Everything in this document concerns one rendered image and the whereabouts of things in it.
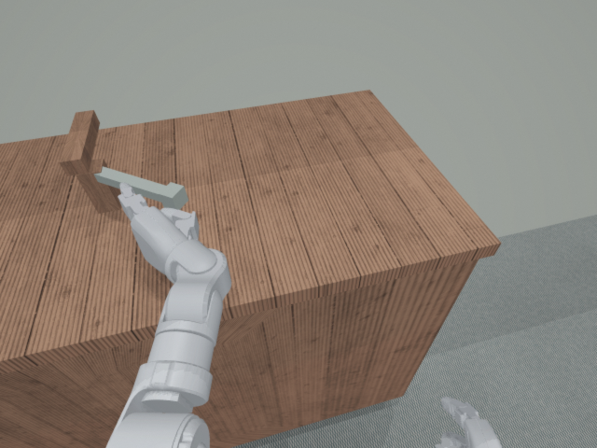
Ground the robot left upper arm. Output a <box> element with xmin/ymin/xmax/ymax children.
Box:
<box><xmin>108</xmin><ymin>413</ymin><xmax>210</xmax><ymax>448</ymax></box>

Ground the tap lever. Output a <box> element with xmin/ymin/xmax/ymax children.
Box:
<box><xmin>94</xmin><ymin>167</ymin><xmax>188</xmax><ymax>210</ymax></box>

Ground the counter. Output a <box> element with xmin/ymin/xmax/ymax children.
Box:
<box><xmin>0</xmin><ymin>90</ymin><xmax>502</xmax><ymax>448</ymax></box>

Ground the robot right hand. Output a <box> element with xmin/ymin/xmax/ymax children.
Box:
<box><xmin>436</xmin><ymin>397</ymin><xmax>502</xmax><ymax>448</ymax></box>

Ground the robot left hand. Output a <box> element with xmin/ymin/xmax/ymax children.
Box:
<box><xmin>118</xmin><ymin>183</ymin><xmax>200</xmax><ymax>275</ymax></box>

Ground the left robot forearm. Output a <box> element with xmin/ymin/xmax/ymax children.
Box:
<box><xmin>106</xmin><ymin>239</ymin><xmax>231</xmax><ymax>448</ymax></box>

